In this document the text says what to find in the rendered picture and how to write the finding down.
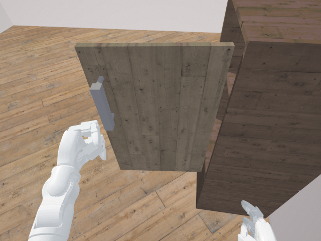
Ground left robot forearm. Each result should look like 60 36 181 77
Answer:
28 165 81 241

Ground cupboard door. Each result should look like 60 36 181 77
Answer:
74 42 235 172

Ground handle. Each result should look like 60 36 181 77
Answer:
90 76 115 131

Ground left robot hand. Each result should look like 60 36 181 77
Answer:
57 120 106 172

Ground right robot hand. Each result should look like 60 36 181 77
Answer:
238 200 277 241

